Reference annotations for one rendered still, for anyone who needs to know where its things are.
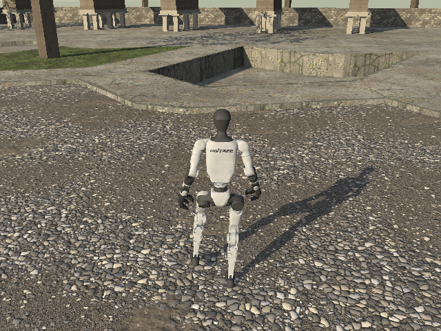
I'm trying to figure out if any left robot forearm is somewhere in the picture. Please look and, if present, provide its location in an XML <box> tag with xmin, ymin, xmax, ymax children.
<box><xmin>180</xmin><ymin>167</ymin><xmax>195</xmax><ymax>196</ymax></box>

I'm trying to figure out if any robot right upper arm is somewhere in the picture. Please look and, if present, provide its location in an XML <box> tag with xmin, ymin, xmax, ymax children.
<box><xmin>236</xmin><ymin>139</ymin><xmax>255</xmax><ymax>177</ymax></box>

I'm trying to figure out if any humanoid robot head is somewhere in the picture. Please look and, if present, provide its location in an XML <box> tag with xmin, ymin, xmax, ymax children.
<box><xmin>210</xmin><ymin>109</ymin><xmax>234</xmax><ymax>142</ymax></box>

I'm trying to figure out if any robot right hand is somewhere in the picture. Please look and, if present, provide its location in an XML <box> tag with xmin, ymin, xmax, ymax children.
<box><xmin>245</xmin><ymin>188</ymin><xmax>261</xmax><ymax>201</ymax></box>

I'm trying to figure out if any right robot forearm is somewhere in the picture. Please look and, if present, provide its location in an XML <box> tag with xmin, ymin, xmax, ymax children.
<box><xmin>247</xmin><ymin>166</ymin><xmax>260</xmax><ymax>190</ymax></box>

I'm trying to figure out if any robot right thigh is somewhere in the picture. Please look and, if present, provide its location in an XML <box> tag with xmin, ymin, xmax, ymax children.
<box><xmin>227</xmin><ymin>193</ymin><xmax>244</xmax><ymax>245</ymax></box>

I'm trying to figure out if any robot left upper arm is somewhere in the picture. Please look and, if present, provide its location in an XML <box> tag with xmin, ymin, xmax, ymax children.
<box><xmin>188</xmin><ymin>139</ymin><xmax>207</xmax><ymax>177</ymax></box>

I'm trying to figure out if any robot left hand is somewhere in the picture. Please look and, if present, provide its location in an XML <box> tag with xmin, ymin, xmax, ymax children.
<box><xmin>178</xmin><ymin>193</ymin><xmax>194</xmax><ymax>210</ymax></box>

